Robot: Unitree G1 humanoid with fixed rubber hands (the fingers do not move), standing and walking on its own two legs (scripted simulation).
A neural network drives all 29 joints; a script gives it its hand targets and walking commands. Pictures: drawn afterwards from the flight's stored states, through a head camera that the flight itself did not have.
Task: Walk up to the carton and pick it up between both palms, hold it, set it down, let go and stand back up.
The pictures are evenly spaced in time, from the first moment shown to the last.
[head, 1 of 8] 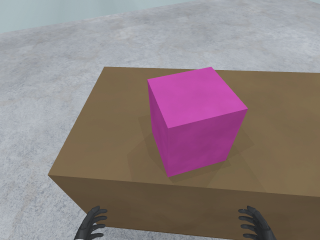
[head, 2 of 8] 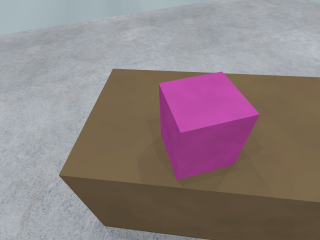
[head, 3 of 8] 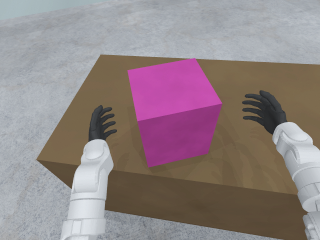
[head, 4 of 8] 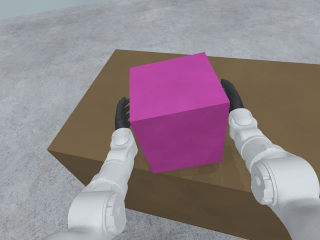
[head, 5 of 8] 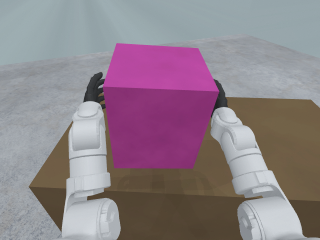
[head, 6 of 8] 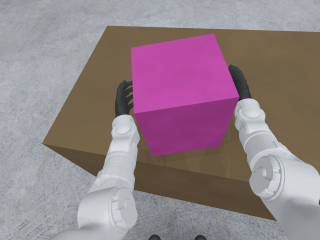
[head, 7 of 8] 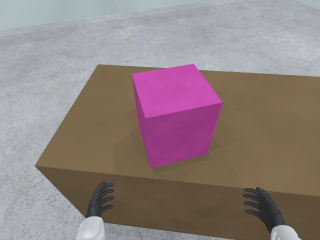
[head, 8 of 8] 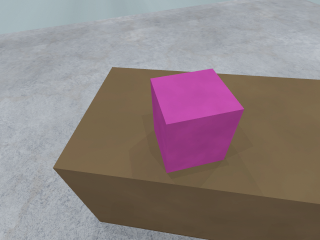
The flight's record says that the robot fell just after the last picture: no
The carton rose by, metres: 0.21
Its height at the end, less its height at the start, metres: +0.00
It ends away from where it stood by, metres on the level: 0.01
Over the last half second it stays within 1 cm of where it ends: yes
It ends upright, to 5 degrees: yes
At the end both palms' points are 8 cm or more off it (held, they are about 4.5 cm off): yes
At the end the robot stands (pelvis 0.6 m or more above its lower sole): yes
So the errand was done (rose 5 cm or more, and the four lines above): yes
